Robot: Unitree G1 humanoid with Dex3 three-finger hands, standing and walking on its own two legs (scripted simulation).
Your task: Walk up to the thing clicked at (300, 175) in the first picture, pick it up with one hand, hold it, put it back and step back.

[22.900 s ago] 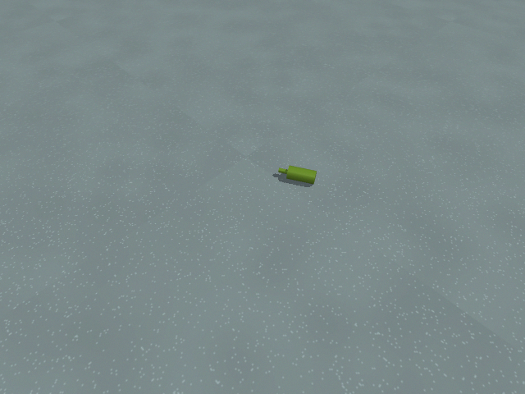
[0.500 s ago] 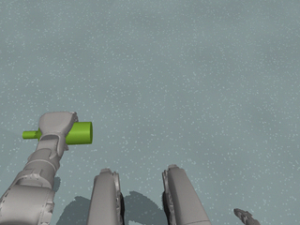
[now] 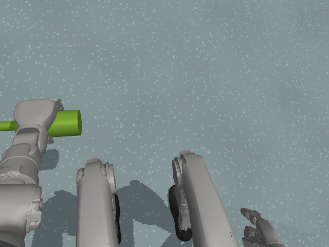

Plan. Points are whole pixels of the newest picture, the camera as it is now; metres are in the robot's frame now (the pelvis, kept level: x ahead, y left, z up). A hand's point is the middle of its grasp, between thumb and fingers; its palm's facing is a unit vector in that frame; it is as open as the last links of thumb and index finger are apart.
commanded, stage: crouch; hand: left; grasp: from above
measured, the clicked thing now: (40, 124) +0.42 +0.29 -0.19
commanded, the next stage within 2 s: lower in 0.66 s
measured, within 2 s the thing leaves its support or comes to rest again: neither
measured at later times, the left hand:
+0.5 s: hand (55, 128) +0.42 +0.27 -0.25, palm faces -0.46 -0.04 -0.89, open 9.8 cm
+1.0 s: hand (59, 130) +0.43 +0.28 -0.29, palm faces -0.50 -0.05 -0.86, open 9.8 cm
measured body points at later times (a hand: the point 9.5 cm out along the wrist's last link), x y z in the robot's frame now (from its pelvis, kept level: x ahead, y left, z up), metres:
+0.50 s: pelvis -0.01 +0.00 -0.07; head +0.23 +0.05 +0.31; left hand +0.44 +0.27 -0.20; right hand +0.05 -0.28 -0.18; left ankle +0.09 +0.13 -0.40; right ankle +0.08 -0.14 -0.40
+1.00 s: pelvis -0.01 -0.01 -0.11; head +0.23 +0.05 +0.27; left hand +0.45 +0.28 -0.24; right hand +0.05 -0.28 -0.22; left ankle +0.09 +0.13 -0.40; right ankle +0.08 -0.14 -0.40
